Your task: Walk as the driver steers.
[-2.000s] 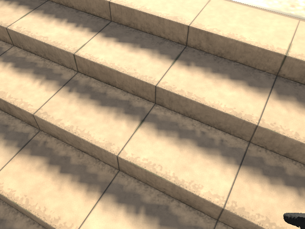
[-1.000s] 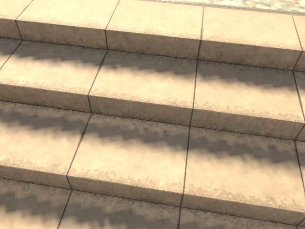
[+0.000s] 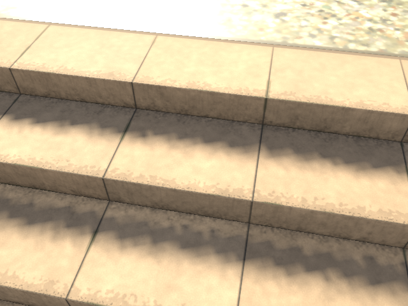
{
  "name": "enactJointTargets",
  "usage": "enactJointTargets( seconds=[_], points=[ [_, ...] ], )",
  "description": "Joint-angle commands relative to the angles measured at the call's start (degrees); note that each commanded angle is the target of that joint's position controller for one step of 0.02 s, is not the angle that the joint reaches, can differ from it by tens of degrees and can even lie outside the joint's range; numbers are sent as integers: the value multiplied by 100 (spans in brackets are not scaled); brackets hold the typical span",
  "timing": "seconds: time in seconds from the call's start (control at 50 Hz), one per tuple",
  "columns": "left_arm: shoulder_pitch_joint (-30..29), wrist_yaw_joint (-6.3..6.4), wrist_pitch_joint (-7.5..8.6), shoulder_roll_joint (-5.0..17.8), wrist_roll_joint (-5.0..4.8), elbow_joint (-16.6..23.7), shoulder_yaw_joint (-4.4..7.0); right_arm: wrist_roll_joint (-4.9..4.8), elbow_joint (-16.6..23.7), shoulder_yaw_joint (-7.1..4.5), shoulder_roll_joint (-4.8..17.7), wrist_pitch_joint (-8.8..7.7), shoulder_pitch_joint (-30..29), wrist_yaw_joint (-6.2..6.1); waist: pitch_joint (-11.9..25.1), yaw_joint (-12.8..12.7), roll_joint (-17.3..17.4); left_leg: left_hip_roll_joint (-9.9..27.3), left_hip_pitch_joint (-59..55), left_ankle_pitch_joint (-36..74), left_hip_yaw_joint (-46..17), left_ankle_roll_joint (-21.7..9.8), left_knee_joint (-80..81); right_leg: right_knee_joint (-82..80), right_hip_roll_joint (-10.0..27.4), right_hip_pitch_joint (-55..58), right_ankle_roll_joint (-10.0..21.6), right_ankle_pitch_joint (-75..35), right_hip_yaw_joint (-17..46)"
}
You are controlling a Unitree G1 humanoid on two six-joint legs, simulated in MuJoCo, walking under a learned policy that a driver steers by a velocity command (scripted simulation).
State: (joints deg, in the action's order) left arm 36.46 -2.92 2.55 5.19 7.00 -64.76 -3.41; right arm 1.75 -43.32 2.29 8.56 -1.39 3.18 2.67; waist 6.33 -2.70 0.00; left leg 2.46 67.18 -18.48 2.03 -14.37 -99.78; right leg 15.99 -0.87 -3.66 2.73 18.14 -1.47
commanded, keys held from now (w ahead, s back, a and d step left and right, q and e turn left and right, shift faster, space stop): w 0.02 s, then w+q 0.98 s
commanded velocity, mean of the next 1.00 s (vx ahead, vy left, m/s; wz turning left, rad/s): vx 0.49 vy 0.00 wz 0.45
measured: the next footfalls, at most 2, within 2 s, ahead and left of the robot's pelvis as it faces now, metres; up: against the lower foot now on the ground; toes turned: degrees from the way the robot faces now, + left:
left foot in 0.12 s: +0.22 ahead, +0.09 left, +0.12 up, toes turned +5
right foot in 0.60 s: +0.52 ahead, -0.06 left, +0.23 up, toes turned +12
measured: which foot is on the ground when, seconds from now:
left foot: up 0.00-0.10, down 0.12-0.60, up 0.62-1.00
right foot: down 0.00-0.14, up 0.16-0.58, down 0.60-1.00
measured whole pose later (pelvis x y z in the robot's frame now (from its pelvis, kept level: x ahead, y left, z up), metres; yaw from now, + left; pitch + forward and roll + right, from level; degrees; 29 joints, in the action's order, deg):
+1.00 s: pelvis +0.55 +0.05 +0.23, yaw +29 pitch +5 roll -1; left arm 28.5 -1.2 5.3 6.3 7.4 -62.8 -2.5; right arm 1.2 -51.1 0.0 10.5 -4.1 -0.3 6.2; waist 7.5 -4.4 0.9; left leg 2.4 67.1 0.3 -4.1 -10.1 -86.9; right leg 17.1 0.0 -2.8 1.7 19.2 -17.3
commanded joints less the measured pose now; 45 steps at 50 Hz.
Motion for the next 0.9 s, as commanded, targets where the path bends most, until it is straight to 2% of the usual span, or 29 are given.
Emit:
enactJointTargets(
  seconds=[0.02,0.04,0.08,0.12,0.14,0.16,0.18,0.2,0.22,0.24,0.28,0.32,0.36,0.42,0.46,0.5,0.54,0.58,0.6,0.62,0.64,0.66,0.68,0.72,0.74,0.76,0.8,0.82,0.9],
  points=[
    [-1279,-8,390,1178,-298,1015,131,36,904,105,305,127,-1503,134,-379,454,-684,-147,-3656,-169,954,763,1770,-2184,997,-3861,1208,-1894,410],
    [-1178,-74,456,1643,-390,1007,206,44,751,76,385,191,-1142,203,-426,635,-966,-352,-3294,-328,1013,937,2009,-1687,1268,-2764,1258,-4144,316],
    [-638,-142,441,2046,-388,851,410,64,525,115,383,330,-627,334,-338,610,-906,-515,-2366,-207,1160,906,3411,-582,1648,-171,1192,-7358,97],
    [-125,-252,339,2047,-162,577,535,-54,416,63,451,199,-44,282,214,602,-1290,-755,-3181,93,1079,556,4511,638,1647,1004,1034,-9419,-245],
    [34,-244,329,1630,65,653,532,-57,37,-109,910,112,1070,147,744,743,-771,-708,-5182,1389,-8,92,4633,2124,1400,-334,750,-8823,-154],
    [674,-362,322,1075,299,912,363,-246,-322,-212,1295,39,2166,9,2212,798,668,158,-7712,786,-2805,-897,5842,3613,675,-2382,520,-5790,327],
    [-477,-430,152,1118,-10,1053,455,101,-844,-404,1612,45,3662,-123,1358,1576,1319,914,-7792,405,-4991,-1285,7470,6555,-500,-4026,198,-800,899],
    [-1175,-443,132,817,-231,1315,452,249,-1216,-478,1664,-191,3844,-136,288,1406,886,1013,-6894,-1536,-5123,-685,7783,8771,-384,-5327,396,-1088,1702],
    [-1733,-309,179,848,-302,1474,450,226,-1202,-404,1249,-330,2753,-108,-405,975,317,929,-5914,-1910,-4791,-530,7661,9612,-234,-5944,460,-1241,1628],
    [-2099,-183,168,608,-192,1682,326,156,-1331,-272,624,-360,2124,-54,-367,594,23,844,-5343,-1155,-4166,-563,7556,9905,-187,-6165,670,-1274,1556],
    [-2126,-65,-38,508,-177,1838,180,239,-1538,-7,-182,-359,1368,63,-186,-164,-286,530,-4474,-276,-2901,-233,7741,9905,113,-6209,921,-1503,1244],
    [-2136,-46,-172,561,-304,1859,150,201,-1524,-16,-112,-441,1163,84,-423,-319,143,290,-3912,161,-2058,-62,7967,10021,317,-6263,844,-927,776],
    [-2729,-49,-73,509,-425,2040,48,460,-1733,13,54,-473,1740,4,-458,-48,302,60,-3702,-175,-1861,-37,8059,10450,272,-6603,828,-653,459],
    [-3700,56,91,679,-393,2384,2,567,-1984,51,267,-519,2632,34,-504,365,-46,11,-4076,-417,-1898,90,8210,9062,555,-6800,655,-868,199],
    [-4532,115,13,710,-433,2738,-24,397,-1733,74,369,-533,2553,136,-526,510,302,81,-3440,349,-1861,19,8770,7524,741,-5511,237,-896,-232],
    [-4841,75,-111,553,-353,2936,-57,5,-1266,77,610,-632,2126,218,-584,347,628,348,-2437,1390,-1906,-207,9180,6427,421,-3491,-156,178,-778],
    [-4411,23,-234,599,-362,2847,-18,-110,-1231,-77,1141,-708,2411,220,-408,219,803,776,-4257,4868,-1935,-282,8543,5525,4,-3389,-220,240,-877],
    [-4070,113,-100,1080,-575,2935,186,-63,-1263,-380,1631,-699,2516,278,-14,43,1058,903,-6088,7917,-1862,-67,7717,3858,-358,-3062,40,137,-759],
    [-2890,213,22,1342,-565,2691,323,99,-1221,-424,1372,-692,2313,308,819,-403,718,587,-5903,7976,-1694,326,6078,3325,1,-1523,430,-777,136],
    [-1601,297,138,1567,-497,2336,379,318,-1194,-165,200,-766,3403,296,2722,-259,-1273,-291,-3557,4591,-1589,743,4199,2789,1523,1709,2090,-2333,3080],
    [-339,341,131,1821,-304,2029,460,82,-1060,-236,280,-670,2631,353,2309,-890,-1900,-1047,-1602,192,-1870,1027,1405,1183,2449,2103,2694,-1772,5646],
    [-567,364,281,1792,-262,1756,506,-58,-966,-393,532,-624,1851,346,560,-782,-1032,-715,-496,1084,-2013,890,135,837,2318,548,1883,936,5263],
    [-1624,311,335,1551,-405,1699,504,-94,-1048,-419,543,-557,1572,216,-244,-325,-593,-381,-413,1581,-1591,817,-217,935,2156,-780,1598,1490,4076],
    [-2133,242,236,123,-513,1373,214,184,-1010,-330,258,-421,1381,111,-51,188,208,-64,-832,1542,-1312,532,-129,879,1892,-1438,1327,111,2377],
    [-2416,299,220,-163,-566,1326,150,203,-959,-258,23,-346,1277,137,-124,468,55,87,-833,1389,-1276,438,-6,693,1718,-1635,1126,-193,1938],
    [-2510,346,204,-228,-522,1218,158,90,-978,-226,-83,-283,1177,172,-178,552,-172,76,-618,1160,-1249,295,-310,504,1625,-1733,1070,-357,1575],
    [-2425,377,265,-104,-298,1017,182,-4,-733,-151,-25,-332,570,254,-189,600,19,174,-328,1456,-1104,147,224,170,1420,-1683,795,-701,626],
    [-2499,326,289,158,-214,1095,243,-35,-662,-153,62,-364,286,325,-219,520,-22,152,-566,1569,-868,143,690,-93,1259,-1820,798,-860,83],
    [-1655,240,374,522,-13,768,170,-12,-663,-276,481,-369,-124,481,-258,306,-140,127,-104,2413,-848,433,1291,-425,1479,-738,859,-2732,-484]
  ],
)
